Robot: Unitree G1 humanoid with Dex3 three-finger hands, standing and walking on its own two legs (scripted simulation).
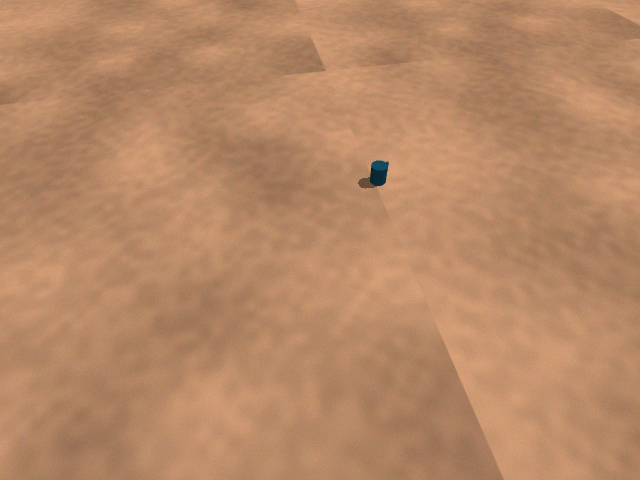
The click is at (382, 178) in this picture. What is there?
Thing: mug
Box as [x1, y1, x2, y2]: [370, 160, 388, 185]
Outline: 377,160 371,164 370,181 375,185 381,185 385,182 388,162
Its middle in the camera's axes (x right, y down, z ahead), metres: +0.30 -0.29 +1.90
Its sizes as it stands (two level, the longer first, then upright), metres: 0.113 0.079 0.095
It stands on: the floor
